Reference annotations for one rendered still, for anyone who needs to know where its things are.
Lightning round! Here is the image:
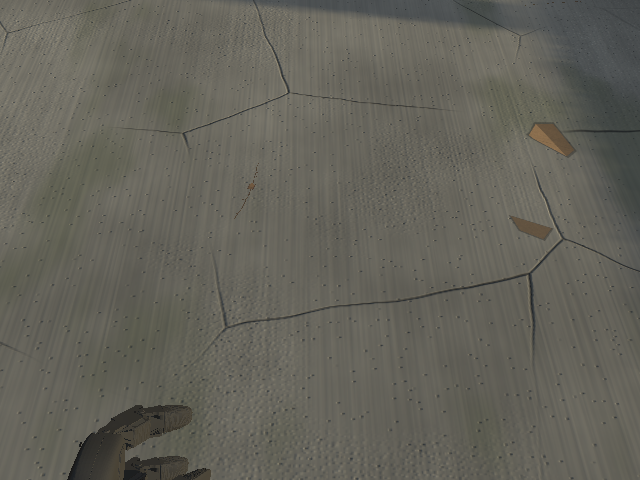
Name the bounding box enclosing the robot left hand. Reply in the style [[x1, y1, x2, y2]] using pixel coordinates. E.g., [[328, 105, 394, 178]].
[[67, 405, 211, 480]]

